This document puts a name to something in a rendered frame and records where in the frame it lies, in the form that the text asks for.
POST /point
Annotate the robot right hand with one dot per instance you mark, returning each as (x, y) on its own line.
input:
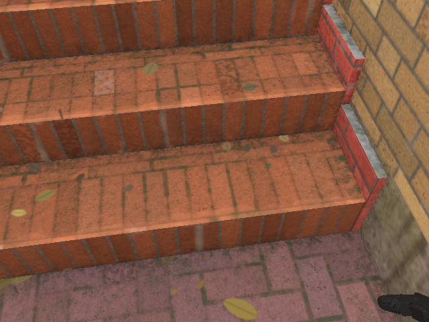
(415, 305)

